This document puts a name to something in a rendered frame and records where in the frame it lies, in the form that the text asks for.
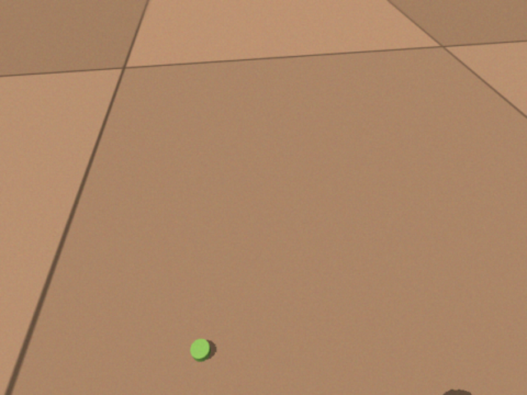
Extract tin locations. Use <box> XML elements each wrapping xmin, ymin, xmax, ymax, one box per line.
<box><xmin>190</xmin><ymin>339</ymin><xmax>211</xmax><ymax>362</ymax></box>

